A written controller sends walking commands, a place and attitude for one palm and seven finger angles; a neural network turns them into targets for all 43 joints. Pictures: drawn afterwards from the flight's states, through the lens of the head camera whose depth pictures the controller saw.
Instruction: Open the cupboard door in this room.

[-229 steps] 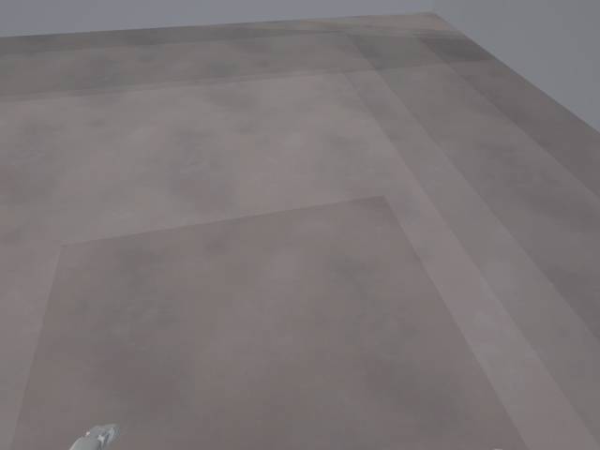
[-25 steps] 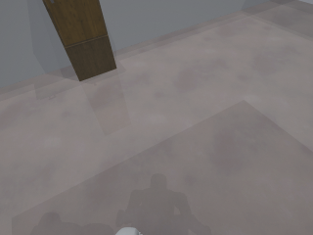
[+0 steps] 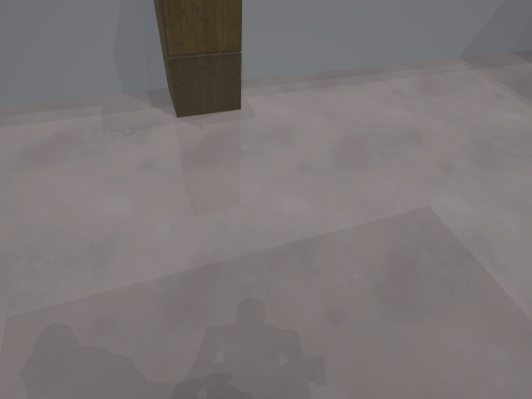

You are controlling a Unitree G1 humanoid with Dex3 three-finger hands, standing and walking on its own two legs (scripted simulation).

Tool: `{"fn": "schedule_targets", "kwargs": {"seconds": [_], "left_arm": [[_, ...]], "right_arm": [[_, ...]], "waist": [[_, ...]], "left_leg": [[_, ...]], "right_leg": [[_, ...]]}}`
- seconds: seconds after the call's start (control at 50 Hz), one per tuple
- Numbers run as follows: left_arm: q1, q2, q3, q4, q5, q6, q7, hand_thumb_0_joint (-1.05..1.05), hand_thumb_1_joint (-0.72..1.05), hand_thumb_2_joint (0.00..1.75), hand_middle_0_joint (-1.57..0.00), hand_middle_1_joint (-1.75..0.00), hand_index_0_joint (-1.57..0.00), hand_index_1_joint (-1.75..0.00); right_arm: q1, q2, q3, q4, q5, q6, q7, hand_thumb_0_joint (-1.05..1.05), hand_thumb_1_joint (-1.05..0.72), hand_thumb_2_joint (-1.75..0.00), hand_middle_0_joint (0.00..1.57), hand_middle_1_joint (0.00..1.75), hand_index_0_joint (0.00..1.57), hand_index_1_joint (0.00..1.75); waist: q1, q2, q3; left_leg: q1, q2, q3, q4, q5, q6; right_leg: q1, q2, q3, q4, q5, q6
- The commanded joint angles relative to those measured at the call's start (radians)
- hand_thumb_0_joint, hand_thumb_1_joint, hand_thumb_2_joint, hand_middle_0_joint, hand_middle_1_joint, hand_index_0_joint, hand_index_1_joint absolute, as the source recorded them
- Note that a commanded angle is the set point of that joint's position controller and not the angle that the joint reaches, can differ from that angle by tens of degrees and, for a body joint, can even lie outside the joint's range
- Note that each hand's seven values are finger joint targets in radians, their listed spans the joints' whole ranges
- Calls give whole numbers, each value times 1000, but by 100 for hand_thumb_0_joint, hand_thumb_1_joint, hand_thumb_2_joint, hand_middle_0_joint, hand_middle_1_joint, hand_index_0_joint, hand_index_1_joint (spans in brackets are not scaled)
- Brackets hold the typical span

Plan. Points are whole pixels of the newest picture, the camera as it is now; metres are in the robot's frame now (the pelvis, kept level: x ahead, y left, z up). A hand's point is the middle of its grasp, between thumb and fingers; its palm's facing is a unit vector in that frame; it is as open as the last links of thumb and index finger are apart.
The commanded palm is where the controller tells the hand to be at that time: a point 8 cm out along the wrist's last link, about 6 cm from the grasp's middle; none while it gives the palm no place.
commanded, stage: turn or walk to find it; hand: left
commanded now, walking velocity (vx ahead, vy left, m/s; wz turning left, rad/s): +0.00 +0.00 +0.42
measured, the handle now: out of the picture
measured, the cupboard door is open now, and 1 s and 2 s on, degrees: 0 0 0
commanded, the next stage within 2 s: stand and wait in 0.34 s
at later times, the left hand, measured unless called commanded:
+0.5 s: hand out of the picture -0.03 +0.15 -0.15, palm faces +0.20 -0.94 -0.27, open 7.4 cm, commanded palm none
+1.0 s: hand out of the picture -0.12 +0.18 -0.17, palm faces +0.32 -0.91 -0.25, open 7.4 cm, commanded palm none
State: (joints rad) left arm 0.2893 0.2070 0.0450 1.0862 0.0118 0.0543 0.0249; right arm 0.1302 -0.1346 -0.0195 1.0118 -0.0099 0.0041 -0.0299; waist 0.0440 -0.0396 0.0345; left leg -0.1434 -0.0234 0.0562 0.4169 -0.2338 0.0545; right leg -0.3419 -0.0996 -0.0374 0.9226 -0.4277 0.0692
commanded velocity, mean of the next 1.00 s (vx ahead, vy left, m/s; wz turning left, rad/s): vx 0.00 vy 0.00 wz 0.29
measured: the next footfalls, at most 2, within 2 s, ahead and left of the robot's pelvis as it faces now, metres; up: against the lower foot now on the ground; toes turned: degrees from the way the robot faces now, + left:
right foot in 0.24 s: +0.00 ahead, -0.14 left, +0.00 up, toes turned +0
left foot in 0.68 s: -0.09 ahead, +0.11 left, +0.00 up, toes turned +14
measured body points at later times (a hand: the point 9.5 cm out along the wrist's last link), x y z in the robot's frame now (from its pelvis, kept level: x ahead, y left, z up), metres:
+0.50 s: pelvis -0.06 -0.05 +0.00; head -0.05 -0.08 +0.45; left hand -0.04 +0.20 -0.13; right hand -0.02 -0.30 -0.17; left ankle -0.10 +0.11 -0.66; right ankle -0.04 -0.14 -0.74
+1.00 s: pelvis -0.11 -0.03 +0.00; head -0.08 -0.03 +0.44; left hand -0.14 +0.22 -0.15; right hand +0.01 -0.24 -0.16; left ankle -0.13 +0.10 -0.74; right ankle -0.10 -0.15 -0.72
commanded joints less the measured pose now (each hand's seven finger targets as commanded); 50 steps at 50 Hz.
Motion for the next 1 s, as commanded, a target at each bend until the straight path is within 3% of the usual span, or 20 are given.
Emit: {"fn": "schedule_targets", "kwargs": {"seconds": [0.0, 0.12, 0.18, 0.2, 0.22, 0.24, 0.26, 0.28, 0.32, 0.4, 0.54, 0.62, 0.64, 0.66, 0.68, 0.7, 0.72, 0.82, 0.9, 0.98], "left_arm": [[-30, 63, 16, -82, 5, -18, 3, 0, 90, 90, -20, -30, -20, -30], [-51, 45, 18, -127, 1, -24, 5, 0, 90, 90, -20, -30, -20, -30], [13, 53, 23, -118, -1, -38, 9, 0, 90, 90, -20, -30, -20, -30], [34, 81, 29, -119, 2, -47, 12, 0, 90, 90, -20, -30, -20, -30], [53, 152, 43, -122, 15, -55, 19, 0, 90, 90, -20, -30, -20, -30], [46, 219, 55, -145, 18, -55, 19, 0, 90, 90, -20, -30, -20, -30], [9, 208, 48, -166, 11, -49, 20, 0, 90, 90, -20, -30, -20, -30], [-57, 173, 51, -179, 8, -57, 22, 0, 90, 90, -20, -30, -20, -30], [-135, 133, 33, -206, 5, -54, 18, 0, 90, 90, -20, -30, -20, -30], [-87, 108, 23, -184, 8, -70, 17, 0, 90, 90, -20, -30, -20, -30], [18, 151, 30, -118, 21, -64, 12, 0, 90, 90, -20, -30, -20, -30], [-17, 133, 24, -88, 6, -58, 11, 0, 90, 90, -20, -30, -20, -30], [-10, 106, 18, -90, -3, -53, 10, 0, 90, 90, -20, -30, -20, -30], [10, 61, 11, -100, -10, -46, 5, 0, 90, 90, -20, -30, -20, -30], [-5, 37, 3, -105, -8, -42, 5, 0, 90, 90, -20, -30, -20, -30], [-36, 46, 2, -107, -4, -37, 2, 0, 90, 90, -20, -30, -20, -30], [-55, 46, 4, -95, 3, -26, 4, 0, 90, 90, -20, -30, -20, -30], [-56, 43, 11, -82, 1, -26, -8, 0, 90, 90, -20, -30, -20, -30], [-80, 38, 12, -105, -3, -31, -4, 0, 90, 90, -20, -30, -20, -30], [15, 46, 15, -98, -4, -45, 3, 0, 90, 90, -20, -30, -20, -30]], "right_arm": [[84, -206, -52, -26, -4, 2, -3, 0, -90, -90, 20, 30, 20, 30], [80, -230, -68, -45, -16, 13, 6, 0, -90, -90, 20, 30, 20, 30], [65, -224, -74, -58, -10, 17, 13, 0, -90, -90, 20, 30, 20, 30], [61, -206, -74, -63, -4, 17, 18, 0, -90, -90, 20, 30, 20, 30], [75, -149, -65, -76, 4, 18, 24, 0, -90, -90, 20, 30, 20, 30], [43, -132, -63, -111, -4, 23, 24, 0, -90, -90, 20, 30, 20, 30], [39, -177, -80, -106, -12, 36, 28, 0, -90, -90, 20, 30, 20, 30], [66, -184, -85, -81, -18, 52, 32, 0, -90, -90, 20, 30, 20, 30], [115, -172, -88, -46, -18, 64, 41, 0, -90, -90, 20, 30, 20, 30], [162, -145, -77, -19, -14, 60, 40, 0, -90, -90, 20, 30, 20, 30], [78, -107, -47, -29, -6, 38, 30, 0, -90, -90, 20, 30, 20, 30], [192, -95, -31, 24, 0, 12, 18, 0, -90, -90, 20, 30, 20, 30], [210, -132, -34, 34, 1, 0, 16, 0, -90, -90, 20, 30, 20, 30], [194, -193, -43, 24, -6, -7, 12, 0, -90, -90, 20, 30, 20, 30], [161, -233, -48, 9, -9, -2, 8, 0, -90, -90, 20, 30, 20, 30], [134, -234, -47, 5, -14, 1, 1, 0, -90, -90, 20, 30, 20, 30], [119, -206, -41, 12, -14, -5, -6, 0, -90, -90, 20, 30, 20, 30], [93, -219, -49, -6, -11, 0, -9, 0, -90, -90, 20, 30, 20, 30], [111, -239, -63, -16, -14, 8, -3, 0, -90, -90, 20, 30, 20, 30], [72, -241, -73, -42, -9, 16, 7, 0, -90, -90, 20, 30, 20, 30]], "waist": [[-57, 174, 8], [-58, 192, -32], [-22, 160, -75], [-9, 102, -85], [0, -101, -98], [16, -265, -38], [6, -155, -33], [-26, -208, 6], [-69, -89, 62], [-61, -100, 36], [4, -141, 10], [-54, -102, -56], [-58, 15, -76], [-45, 189, -66], [-39, 274, -27], [-43, 249, 20], [-51, 323, 21], [-49, 197, -12], [-69, 178, -30], [-29, 177, -90]], "left_leg": [[19, 265, -235, -133, 417, 108], [-32, 256, -337, -115, 290, 120], [-120, 203, -321, -43, 235, 73], [-199, 155, -291, 10, 162, 30], [-359, 53, -178, 172, -35, -32], [-449, -37, -82, 385, -295, -77], [-405, -6, -126, 566, -303, -72], [-413, 22, -157, 655, -257, -72], [-402, 32, -126, 782, -153, -86], [-396, 46, -99, 758, -80, -111], [-246, 62, -17, 354, -212, -109], [10, 56, 6, -2, 19, -95], [75, 103, -53, -57, 100, -79], [64, 250, -230, -88, 218, -22], [-10, 346, -309, -133, 292, 50], [-69, 356, -301, -156, 305, 80], [-67, 324, -298, -166, 357, 91], [15, 267, -248, -100, 461, 105], [17, 262, -301, -82, 449, 114], [-45, 201, -297, 0, 386, 68]], "right_leg": [[-73, -1, 4, -9, -15, 8], [6, 36, -2, -189, -23, -10], [179, 51, -22, -440, 160, -18], [281, 15, 8, -558, 229, -27], [390, -172, 190, -647, 184, -83], [310, -356, 359, -689, 265, -191], [183, -370, 302, -689, 249, -234], [111, -312, 254, -715, 163, -217], [53, -231, 147, -702, 147, -174], [123, -184, 60, -673, 246, -167], [181, -208, 98, -619, 385, -224], [122, -148, 43, -505, 394, -153], [87, -101, -3, -422, 339, -107], [9, -29, -60, -339, 199, -57], [-10, 7, -81, -263, 12, -33], [-15, 7, -54, -170, -58, -29], [-34, -3, -32, -86, -78, -24], [-89, 18, -9, -15, -44, -12], [-45, 39, -10, -137, -50, -10], [134, 59, -34, -437, 148, -10]]}}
